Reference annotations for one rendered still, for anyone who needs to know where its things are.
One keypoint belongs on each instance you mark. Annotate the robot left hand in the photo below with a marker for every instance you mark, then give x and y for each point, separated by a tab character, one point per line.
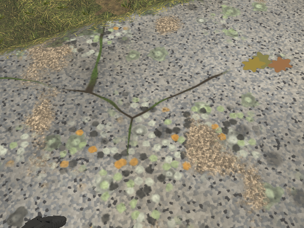
46	222

